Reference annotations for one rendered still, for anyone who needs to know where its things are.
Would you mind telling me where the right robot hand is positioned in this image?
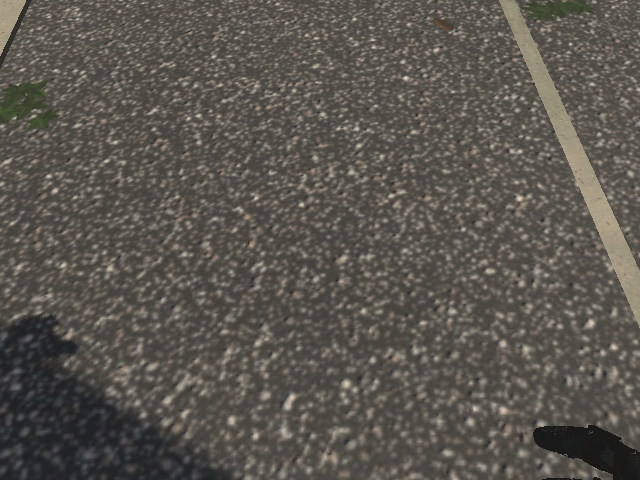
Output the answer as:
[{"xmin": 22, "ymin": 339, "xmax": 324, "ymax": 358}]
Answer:
[{"xmin": 533, "ymin": 425, "xmax": 640, "ymax": 480}]

